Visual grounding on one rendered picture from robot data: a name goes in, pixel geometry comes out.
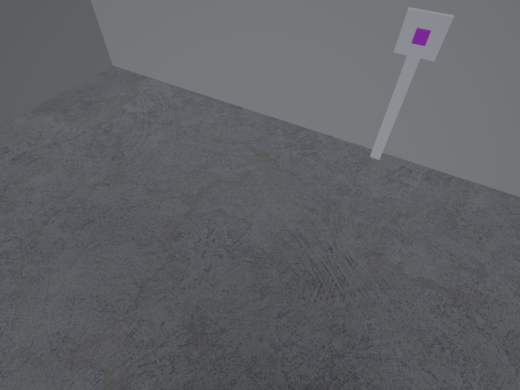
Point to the button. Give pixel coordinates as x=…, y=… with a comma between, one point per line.
x=421, y=36

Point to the panel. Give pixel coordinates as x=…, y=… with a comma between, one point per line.
x=439, y=24

